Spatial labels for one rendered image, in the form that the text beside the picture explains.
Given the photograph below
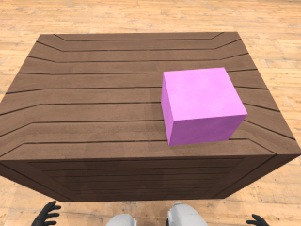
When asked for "carton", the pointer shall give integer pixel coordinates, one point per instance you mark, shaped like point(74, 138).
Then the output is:
point(200, 106)

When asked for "robot thigh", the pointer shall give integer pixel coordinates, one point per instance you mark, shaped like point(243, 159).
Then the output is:
point(184, 215)
point(122, 220)

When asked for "right robot hand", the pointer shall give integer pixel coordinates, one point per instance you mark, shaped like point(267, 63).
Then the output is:
point(258, 221)

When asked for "robot right thigh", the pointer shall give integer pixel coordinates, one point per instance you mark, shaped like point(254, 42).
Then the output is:
point(184, 215)

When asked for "left robot hand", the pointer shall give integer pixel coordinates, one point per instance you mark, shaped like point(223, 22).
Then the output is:
point(43, 215)

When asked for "pedestal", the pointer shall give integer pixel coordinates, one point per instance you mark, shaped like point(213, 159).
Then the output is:
point(82, 120)

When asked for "robot left thigh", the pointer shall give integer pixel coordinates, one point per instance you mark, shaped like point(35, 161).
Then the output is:
point(122, 220)

